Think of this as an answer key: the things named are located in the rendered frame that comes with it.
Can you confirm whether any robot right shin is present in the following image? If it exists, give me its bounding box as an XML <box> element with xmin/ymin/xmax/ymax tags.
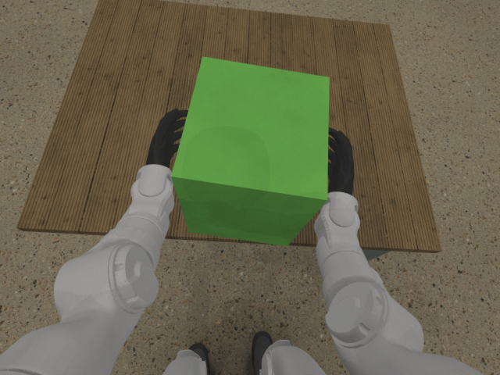
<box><xmin>259</xmin><ymin>340</ymin><xmax>291</xmax><ymax>375</ymax></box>

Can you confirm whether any right robot hand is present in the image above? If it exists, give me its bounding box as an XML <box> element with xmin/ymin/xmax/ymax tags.
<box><xmin>328</xmin><ymin>128</ymin><xmax>354</xmax><ymax>195</ymax></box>

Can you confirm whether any right robot upper arm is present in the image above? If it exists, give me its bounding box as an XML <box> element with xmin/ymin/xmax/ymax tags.
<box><xmin>325</xmin><ymin>281</ymin><xmax>483</xmax><ymax>375</ymax></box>

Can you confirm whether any left robot thigh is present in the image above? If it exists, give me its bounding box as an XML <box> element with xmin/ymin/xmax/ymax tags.
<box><xmin>163</xmin><ymin>356</ymin><xmax>207</xmax><ymax>375</ymax></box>

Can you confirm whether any left robot hand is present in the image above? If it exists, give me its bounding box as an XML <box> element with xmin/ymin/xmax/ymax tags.
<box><xmin>146</xmin><ymin>109</ymin><xmax>188</xmax><ymax>168</ymax></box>

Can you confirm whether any robot left forearm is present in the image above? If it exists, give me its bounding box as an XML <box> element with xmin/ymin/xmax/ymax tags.
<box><xmin>54</xmin><ymin>164</ymin><xmax>174</xmax><ymax>312</ymax></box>

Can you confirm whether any table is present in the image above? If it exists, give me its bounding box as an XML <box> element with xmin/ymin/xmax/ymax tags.
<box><xmin>16</xmin><ymin>0</ymin><xmax>442</xmax><ymax>261</ymax></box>

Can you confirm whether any left robot upper arm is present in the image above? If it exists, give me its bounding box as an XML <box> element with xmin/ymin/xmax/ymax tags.
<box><xmin>0</xmin><ymin>243</ymin><xmax>159</xmax><ymax>375</ymax></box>

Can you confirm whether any carton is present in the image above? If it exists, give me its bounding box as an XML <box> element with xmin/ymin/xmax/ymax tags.
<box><xmin>171</xmin><ymin>56</ymin><xmax>330</xmax><ymax>246</ymax></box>

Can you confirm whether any robot right forearm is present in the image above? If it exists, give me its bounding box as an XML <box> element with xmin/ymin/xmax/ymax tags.
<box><xmin>314</xmin><ymin>191</ymin><xmax>389</xmax><ymax>311</ymax></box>

